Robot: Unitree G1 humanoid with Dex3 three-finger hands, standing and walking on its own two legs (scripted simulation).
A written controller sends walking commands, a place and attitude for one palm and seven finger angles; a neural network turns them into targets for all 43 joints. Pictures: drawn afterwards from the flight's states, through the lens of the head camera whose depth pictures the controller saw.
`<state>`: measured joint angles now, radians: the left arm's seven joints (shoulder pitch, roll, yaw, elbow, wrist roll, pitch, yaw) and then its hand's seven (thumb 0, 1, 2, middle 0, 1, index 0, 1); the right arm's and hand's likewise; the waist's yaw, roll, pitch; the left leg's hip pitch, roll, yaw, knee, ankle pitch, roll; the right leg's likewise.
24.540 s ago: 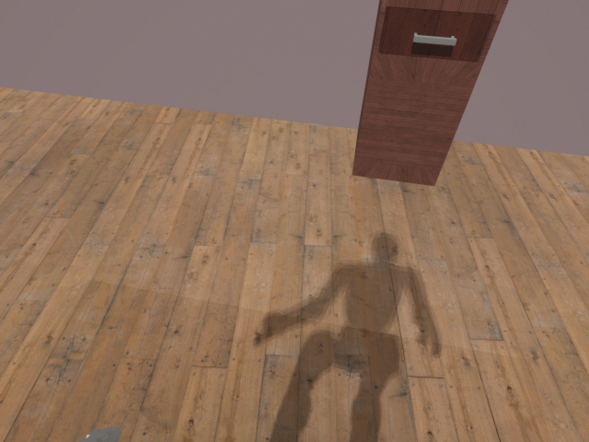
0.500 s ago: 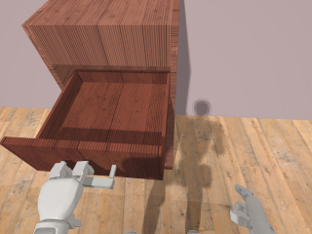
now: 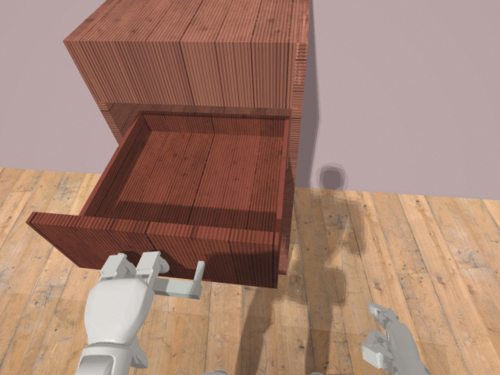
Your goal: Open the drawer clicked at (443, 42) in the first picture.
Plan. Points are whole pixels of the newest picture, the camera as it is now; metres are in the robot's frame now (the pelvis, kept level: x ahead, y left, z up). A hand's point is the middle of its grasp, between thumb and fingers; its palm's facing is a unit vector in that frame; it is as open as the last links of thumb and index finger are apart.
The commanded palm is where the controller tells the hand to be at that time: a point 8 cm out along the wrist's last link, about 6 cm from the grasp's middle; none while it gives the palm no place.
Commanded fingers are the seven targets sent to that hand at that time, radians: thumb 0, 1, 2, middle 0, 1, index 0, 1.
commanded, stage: lift the hand off the handle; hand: left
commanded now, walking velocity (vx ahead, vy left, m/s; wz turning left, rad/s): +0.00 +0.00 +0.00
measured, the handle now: (156, 274) +0.26 +0.19 +0.01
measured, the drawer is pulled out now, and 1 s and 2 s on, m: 0.30 0.30 0.30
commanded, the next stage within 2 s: draw the hand back to the body in 1.16 s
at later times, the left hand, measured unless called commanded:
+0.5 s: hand (110, 288) +0.22 +0.22 +0.07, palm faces +0.04 -0.13 -0.99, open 13.3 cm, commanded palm +0.19 +0.22 +0.13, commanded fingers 0.00 -0.50 0.30 -0.30 -1.20 -0.30 -1.20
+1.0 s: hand (97, 248) +0.24 +0.21 +0.14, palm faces +0.12 -0.13 -0.98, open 13.8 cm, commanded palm +0.19 +0.21 +0.20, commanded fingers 0.00 -0.50 0.30 -0.30 -1.20 -0.30 -1.20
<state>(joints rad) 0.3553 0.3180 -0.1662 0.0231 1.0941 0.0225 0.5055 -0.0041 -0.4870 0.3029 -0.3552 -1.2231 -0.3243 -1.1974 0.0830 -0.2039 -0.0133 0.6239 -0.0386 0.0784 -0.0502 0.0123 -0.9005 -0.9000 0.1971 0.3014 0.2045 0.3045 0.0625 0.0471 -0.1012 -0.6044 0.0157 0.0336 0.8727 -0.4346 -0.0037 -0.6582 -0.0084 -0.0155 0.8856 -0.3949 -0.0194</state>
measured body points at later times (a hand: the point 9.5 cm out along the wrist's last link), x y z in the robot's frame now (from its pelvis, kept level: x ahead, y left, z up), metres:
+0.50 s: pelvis +0.02 +0.01 +0.03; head +0.04 -0.03 +0.47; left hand +0.21 +0.23 +0.12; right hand +0.24 -0.20 -0.07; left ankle +0.00 +0.12 -0.69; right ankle +0.03 -0.11 -0.69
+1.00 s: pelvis +0.03 +0.01 +0.04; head +0.03 -0.04 +0.49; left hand +0.23 +0.22 +0.20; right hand +0.26 -0.18 -0.05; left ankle +0.00 +0.12 -0.69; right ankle +0.03 -0.11 -0.69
